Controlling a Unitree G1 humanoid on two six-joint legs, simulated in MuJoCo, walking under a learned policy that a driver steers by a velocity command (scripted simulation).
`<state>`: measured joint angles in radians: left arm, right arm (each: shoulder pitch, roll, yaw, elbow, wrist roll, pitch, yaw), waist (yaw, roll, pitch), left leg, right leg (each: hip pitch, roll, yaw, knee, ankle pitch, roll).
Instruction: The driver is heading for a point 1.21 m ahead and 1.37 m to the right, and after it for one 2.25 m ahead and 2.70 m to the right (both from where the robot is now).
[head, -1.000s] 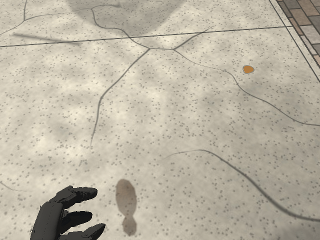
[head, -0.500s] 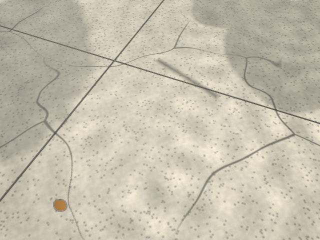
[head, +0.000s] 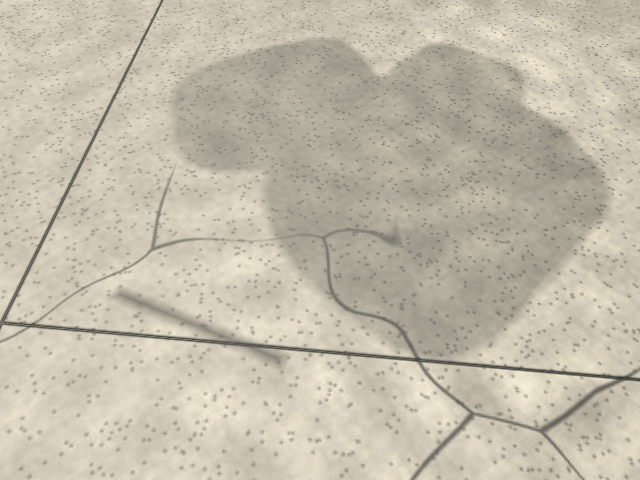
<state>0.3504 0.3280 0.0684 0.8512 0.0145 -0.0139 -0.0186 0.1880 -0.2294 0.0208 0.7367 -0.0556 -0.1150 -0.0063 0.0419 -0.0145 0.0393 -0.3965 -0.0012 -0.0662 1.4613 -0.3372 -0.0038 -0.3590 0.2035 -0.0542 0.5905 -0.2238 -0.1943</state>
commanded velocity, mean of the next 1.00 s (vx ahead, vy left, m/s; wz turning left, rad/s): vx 1.00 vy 0.00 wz -0.95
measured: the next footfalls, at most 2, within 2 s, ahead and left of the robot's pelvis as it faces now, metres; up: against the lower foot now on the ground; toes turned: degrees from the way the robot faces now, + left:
left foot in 0.28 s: +0.50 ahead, +0.17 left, +0.00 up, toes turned -18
right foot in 0.74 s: +0.78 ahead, -0.19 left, +0.00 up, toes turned -44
